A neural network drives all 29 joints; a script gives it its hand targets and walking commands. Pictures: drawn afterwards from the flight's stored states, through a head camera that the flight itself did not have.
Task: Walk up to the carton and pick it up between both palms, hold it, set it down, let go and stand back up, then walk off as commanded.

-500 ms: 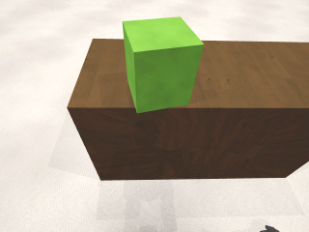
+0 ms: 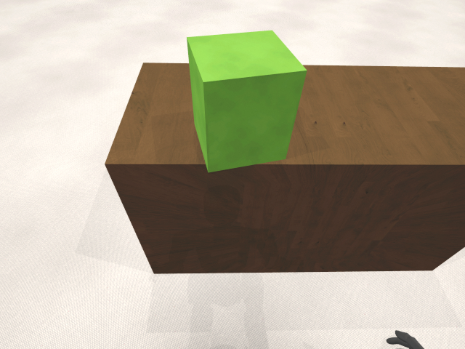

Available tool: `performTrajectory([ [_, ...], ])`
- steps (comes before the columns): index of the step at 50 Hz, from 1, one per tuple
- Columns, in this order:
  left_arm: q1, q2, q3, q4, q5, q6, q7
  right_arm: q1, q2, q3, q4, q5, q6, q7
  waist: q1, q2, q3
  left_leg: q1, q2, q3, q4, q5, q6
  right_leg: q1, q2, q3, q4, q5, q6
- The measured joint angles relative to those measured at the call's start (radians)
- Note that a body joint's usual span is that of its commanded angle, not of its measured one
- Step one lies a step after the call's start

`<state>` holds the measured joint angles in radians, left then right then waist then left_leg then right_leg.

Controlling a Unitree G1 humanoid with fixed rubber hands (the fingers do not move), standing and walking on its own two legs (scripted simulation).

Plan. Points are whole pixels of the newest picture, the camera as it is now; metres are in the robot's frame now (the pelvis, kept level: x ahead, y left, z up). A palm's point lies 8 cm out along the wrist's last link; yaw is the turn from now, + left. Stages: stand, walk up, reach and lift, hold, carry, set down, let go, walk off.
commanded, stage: stand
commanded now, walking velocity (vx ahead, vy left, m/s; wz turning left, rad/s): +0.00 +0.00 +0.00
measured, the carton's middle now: (239, 102) +0.67 +0.00 +0.07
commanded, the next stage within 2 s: none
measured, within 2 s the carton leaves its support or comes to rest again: neither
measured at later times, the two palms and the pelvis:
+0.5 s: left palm out of the picture +0.10 +0.30 -0.08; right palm out of the picture +0.13 -0.31 -0.08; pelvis +0.01 -0.01 +0.00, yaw +0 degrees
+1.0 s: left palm out of the picture +0.09 +0.30 -0.08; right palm out of the picture +0.14 -0.31 -0.08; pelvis +0.00 -0.01 +0.00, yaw +0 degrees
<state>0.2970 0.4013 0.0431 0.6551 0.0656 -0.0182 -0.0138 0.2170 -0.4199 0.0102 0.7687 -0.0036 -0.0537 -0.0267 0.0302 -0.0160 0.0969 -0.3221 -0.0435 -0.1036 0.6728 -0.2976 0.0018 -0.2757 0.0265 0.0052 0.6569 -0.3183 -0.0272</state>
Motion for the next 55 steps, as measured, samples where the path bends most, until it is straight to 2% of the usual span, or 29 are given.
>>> performTrajectory([
  [11, 0.0, 0.0, 0.0, 0.0, -0.001, -0.022, 0.0, -0.02, 0.007, 0.0, 0.006, 0.0, 0.005, 0.018, 0.0, 0.0, -0.017, 0.0, -0.002, -0.001, -0.028, 0.014, 0.0, -0.011, -0.004, 0.0, 0.0, -0.014, 0.001],
  [55, -0.002, 0.0, 0.0, 0.0, -0.001, -0.025, 0.002, -0.048, 0.012, 0.0, 0.021, 0.0, 0.011, 0.02, 0.0, 0.0, -0.031, 0.001, -0.006, -0.001, -0.038, 0.021, 0.0, -0.014, -0.008, 0.0, 0.0, -0.012, 0.001],
])
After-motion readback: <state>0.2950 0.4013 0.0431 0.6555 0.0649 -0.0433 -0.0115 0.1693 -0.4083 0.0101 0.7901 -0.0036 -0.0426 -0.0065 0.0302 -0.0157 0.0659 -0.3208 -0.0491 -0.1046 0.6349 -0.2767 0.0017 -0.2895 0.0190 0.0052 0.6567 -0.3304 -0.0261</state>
